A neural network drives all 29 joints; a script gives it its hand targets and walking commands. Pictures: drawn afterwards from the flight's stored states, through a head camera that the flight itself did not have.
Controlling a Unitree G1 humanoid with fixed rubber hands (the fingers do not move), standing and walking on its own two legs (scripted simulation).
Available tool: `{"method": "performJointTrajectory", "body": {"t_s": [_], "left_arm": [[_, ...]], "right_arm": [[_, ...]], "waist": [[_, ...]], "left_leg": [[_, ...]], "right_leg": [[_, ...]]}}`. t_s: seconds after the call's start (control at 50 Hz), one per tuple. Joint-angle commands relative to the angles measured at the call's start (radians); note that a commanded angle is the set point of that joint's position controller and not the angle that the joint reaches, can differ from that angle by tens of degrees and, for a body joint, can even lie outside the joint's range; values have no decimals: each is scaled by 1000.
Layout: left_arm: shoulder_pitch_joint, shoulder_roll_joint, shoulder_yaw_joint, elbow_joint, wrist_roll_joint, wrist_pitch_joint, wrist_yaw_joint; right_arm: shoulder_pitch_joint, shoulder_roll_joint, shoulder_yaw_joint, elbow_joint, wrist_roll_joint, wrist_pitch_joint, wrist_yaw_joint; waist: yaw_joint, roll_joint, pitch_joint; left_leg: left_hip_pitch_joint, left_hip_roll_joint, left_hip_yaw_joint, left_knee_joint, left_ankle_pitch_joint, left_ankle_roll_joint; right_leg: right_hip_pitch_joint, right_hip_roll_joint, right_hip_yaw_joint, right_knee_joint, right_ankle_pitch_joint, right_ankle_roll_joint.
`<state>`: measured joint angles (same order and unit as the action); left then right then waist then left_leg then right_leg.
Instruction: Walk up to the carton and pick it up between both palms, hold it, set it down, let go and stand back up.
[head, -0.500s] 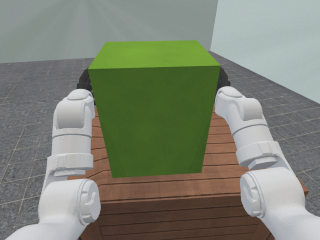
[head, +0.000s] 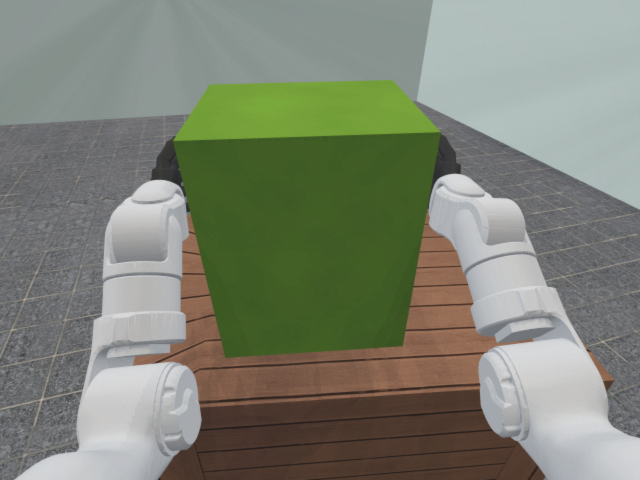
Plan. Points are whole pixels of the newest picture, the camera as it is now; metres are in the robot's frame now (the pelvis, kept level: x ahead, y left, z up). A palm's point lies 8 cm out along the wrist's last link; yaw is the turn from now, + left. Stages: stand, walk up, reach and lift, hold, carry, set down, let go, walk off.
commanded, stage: hold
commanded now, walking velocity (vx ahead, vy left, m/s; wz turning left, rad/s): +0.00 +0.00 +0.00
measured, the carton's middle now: (308, 218) +0.38 +0.01 +0.22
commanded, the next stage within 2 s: set down in 1.84 s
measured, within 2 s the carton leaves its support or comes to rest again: neither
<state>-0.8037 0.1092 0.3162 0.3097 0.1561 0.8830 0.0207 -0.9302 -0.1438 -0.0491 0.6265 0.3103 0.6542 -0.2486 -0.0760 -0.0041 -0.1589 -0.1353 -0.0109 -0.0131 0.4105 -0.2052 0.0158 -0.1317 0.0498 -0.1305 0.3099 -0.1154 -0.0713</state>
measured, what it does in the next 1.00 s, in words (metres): stands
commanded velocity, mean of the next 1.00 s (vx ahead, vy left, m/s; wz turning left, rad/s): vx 0.00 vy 0.00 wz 0.00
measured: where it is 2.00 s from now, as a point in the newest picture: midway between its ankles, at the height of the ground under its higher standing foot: outside the picture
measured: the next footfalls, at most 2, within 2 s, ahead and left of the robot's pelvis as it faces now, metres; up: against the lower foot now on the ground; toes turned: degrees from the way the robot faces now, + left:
none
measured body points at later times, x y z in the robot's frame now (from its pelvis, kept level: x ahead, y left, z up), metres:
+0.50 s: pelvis +0.00 +0.00 +0.00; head -0.09 +0.01 +0.44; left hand +0.38 +0.18 +0.27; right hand +0.38 -0.15 +0.27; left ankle +0.02 +0.11 -0.74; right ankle +0.04 -0.07 -0.74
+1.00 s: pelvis +0.00 +0.00 +0.00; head -0.09 +0.01 +0.44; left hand +0.37 +0.17 +0.27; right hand +0.38 -0.16 +0.27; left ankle +0.02 +0.11 -0.74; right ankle +0.04 -0.07 -0.74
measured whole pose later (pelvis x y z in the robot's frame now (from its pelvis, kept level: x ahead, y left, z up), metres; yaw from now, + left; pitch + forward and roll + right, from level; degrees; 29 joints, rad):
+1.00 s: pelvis +0.00 +0.00 +0.00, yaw +0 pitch -4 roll -1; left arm -0.81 0.11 0.32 0.33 0.15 0.88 0.02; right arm -0.94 -0.15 -0.05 0.64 0.31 0.65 -0.25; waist -0.07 0.00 -0.16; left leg -0.14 -0.01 -0.02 0.41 -0.20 0.02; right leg -0.13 0.05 -0.13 0.31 -0.12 -0.07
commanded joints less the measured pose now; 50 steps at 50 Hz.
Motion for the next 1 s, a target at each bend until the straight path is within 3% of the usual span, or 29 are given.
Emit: {"method": "performJointTrajectory", "body": {"t_s": [0.0,0.16,0.36,0.84,0.98], "left_arm": [[-917,-656,-471,-188,-204,-83,-133],[-925,-651,-452,-164,-204,-89,-133],[-936,-656,-449,-139,-211,-95,-139],[-905,-665,-479,-209,-215,-92,-126],[-902,-651,-455,-162,-203,-83,-138]], "right_arm": [[-955,714,306,-378,167,-69,155],[-963,718,297,-355,163,-70,159],[-970,708,275,-343,157,-75,153],[-943,724,319,-402,182,-74,148],[-946,716,299,-363,160,-66,151]], "waist": [[5,60,-382],[13,44,-386],[-10,62,-375],[6,54,-413],[5,41,-356]], "left_leg": [[-91,-2,-88,-92,123,-16],[-100,-3,-85,-96,102,-8],[-106,-5,-88,-90,105,-17],[-74,-7,-89,-80,166,-18],[-103,-8,-85,-95,102,-9]], "right_leg": [[298,-37,159,0,158,93],[300,-39,165,-2,145,95],[298,-42,166,-4,146,90],[314,-34,161,7,221,99],[293,-43,166,-9,146,95]]}}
